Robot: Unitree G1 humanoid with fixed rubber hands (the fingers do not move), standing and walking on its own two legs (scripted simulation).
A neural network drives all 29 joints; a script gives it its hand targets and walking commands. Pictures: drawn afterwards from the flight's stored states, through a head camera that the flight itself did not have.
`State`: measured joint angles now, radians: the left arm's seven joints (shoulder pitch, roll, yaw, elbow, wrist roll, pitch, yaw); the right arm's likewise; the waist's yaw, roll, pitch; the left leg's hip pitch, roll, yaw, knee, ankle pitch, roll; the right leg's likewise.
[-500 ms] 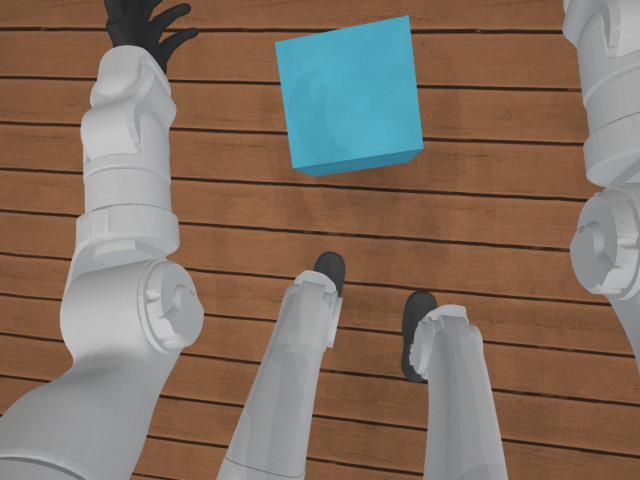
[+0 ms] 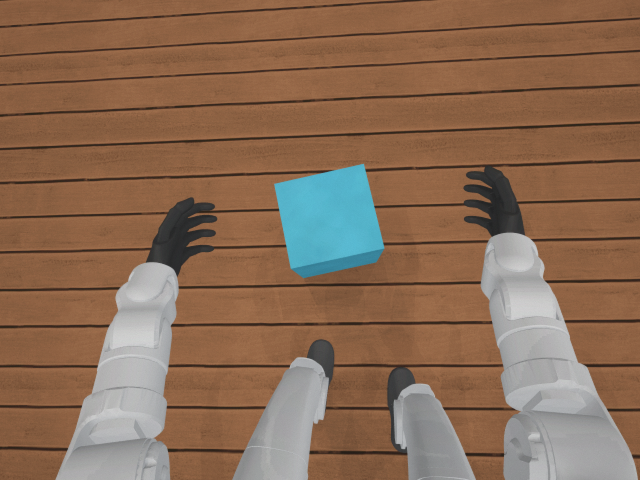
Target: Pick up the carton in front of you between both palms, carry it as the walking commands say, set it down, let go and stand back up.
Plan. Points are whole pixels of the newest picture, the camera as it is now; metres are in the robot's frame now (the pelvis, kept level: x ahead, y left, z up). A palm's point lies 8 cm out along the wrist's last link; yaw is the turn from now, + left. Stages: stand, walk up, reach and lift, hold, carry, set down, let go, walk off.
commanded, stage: let go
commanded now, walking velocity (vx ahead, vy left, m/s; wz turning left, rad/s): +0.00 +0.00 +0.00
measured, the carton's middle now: (330, 227) +0.49 +0.11 -0.59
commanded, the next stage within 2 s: stand in 1.06 s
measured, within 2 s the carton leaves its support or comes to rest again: neither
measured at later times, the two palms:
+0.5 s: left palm (156, 374) +0.20 +0.22 -0.01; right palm (621, 356) +0.28 -0.23 -0.03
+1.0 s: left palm (151, 368) +0.21 +0.22 -0.01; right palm out of the picture +0.23 -0.25 -0.01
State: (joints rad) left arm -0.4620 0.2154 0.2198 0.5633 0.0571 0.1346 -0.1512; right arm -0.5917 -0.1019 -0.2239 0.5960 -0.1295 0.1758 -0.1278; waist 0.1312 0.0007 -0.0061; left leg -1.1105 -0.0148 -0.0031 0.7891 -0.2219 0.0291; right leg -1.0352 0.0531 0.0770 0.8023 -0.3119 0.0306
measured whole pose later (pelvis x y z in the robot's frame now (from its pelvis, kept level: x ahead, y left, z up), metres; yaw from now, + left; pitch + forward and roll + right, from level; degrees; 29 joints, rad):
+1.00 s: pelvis +0.06 -0.03 +0.05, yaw +4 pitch -3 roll +1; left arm 0.21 0.24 0.04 0.39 0.02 0.21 -0.02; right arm 0.22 -0.20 -0.02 0.46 0.01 0.09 0.02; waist 0.00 -0.02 0.06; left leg -0.17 -0.03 -0.06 0.48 -0.25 -0.01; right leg -0.08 0.03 0.03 0.49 -0.35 -0.02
